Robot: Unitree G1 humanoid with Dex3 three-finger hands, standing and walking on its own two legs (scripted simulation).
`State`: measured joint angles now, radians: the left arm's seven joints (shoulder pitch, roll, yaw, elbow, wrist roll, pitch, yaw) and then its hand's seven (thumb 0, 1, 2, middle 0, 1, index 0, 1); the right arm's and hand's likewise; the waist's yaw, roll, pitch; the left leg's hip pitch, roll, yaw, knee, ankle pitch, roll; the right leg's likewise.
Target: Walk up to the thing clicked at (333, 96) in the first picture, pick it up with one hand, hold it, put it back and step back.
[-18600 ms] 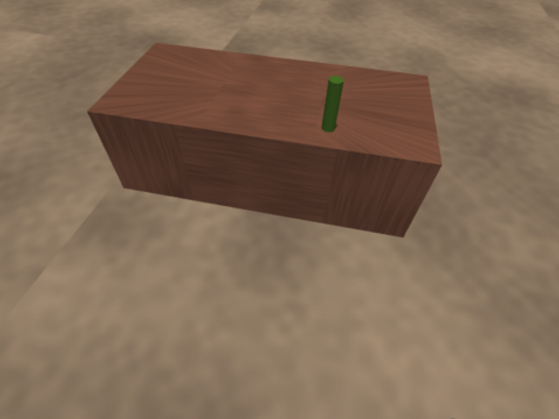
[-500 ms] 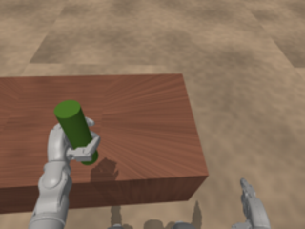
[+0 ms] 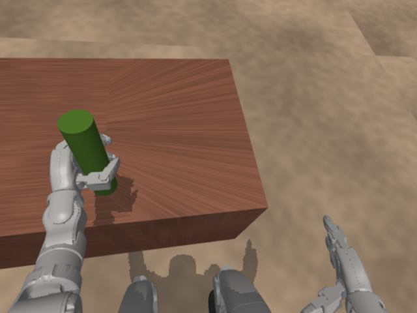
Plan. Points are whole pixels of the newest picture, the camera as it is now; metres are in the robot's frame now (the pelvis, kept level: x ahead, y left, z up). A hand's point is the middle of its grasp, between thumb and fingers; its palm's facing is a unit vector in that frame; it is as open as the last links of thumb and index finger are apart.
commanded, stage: crouch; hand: left
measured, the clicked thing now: (93, 158) +0.41 +0.17 +0.01
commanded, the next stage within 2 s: lower in 0.58 s
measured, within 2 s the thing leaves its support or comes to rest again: rests again in 1.82 s
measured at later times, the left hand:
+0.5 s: hand (108, 158) +0.44 +0.16 -0.06, palm faces +0.09 -1.00 -0.02, open 7.2 cm
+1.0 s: hand (113, 164) +0.46 +0.16 -0.12, palm faces +0.10 -0.99 -0.03, open 7.2 cm
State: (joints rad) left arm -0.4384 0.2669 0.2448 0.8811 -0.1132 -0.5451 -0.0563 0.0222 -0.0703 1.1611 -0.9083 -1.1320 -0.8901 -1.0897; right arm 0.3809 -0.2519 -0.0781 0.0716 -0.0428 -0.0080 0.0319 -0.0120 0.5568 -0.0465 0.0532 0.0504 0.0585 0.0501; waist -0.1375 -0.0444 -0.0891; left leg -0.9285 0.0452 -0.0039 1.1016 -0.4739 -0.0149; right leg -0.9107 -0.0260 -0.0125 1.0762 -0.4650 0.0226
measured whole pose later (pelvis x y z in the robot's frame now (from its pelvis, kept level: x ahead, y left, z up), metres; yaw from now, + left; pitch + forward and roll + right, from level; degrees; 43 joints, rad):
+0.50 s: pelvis -0.01 +0.00 -0.04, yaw +0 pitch +24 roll -3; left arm -0.58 0.34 0.33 1.04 -0.05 -0.61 -0.03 0.02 -0.07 1.16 -0.91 -1.13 -0.89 -1.09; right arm 0.40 -0.26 -0.08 -0.09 -0.06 0.01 0.06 -0.01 0.55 -0.05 0.06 0.05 0.06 0.05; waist -0.22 -0.03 -0.14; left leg -1.19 0.05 -0.03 1.31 -0.54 -0.01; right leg -1.15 -0.02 -0.03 1.26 -0.53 0.02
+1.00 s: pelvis -0.01 +0.00 -0.07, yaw -1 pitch +28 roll -3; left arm -0.63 0.41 0.39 1.15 -0.02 -0.66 -0.01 0.02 -0.07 1.16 -0.91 -1.13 -0.89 -1.09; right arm 0.41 -0.28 -0.08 -0.21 -0.07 -0.01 0.08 -0.01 0.54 -0.05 0.06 0.05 0.06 0.05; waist -0.29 -0.03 -0.15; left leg -1.35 0.06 -0.05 1.43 -0.58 -0.02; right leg -1.31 -0.01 -0.04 1.37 -0.56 0.02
